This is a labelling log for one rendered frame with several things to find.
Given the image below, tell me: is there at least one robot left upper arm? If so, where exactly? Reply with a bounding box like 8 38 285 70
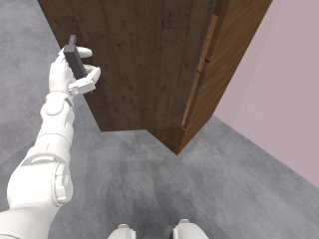
0 161 74 239

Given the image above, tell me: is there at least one left robot forearm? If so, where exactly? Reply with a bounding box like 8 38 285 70
7 92 75 207

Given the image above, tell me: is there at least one robot thigh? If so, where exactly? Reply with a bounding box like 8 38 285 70
108 227 137 239
172 222 208 239

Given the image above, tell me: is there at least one cupboard door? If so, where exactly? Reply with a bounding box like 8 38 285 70
37 0 217 132

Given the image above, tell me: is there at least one handle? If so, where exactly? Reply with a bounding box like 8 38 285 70
63 35 93 96

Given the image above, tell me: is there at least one right robot thigh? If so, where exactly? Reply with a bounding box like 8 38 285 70
172 222 208 239

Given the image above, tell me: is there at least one left robot thigh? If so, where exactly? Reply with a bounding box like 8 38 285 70
108 227 137 239

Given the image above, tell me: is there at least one robot left hand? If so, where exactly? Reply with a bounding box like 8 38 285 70
49 46 101 99

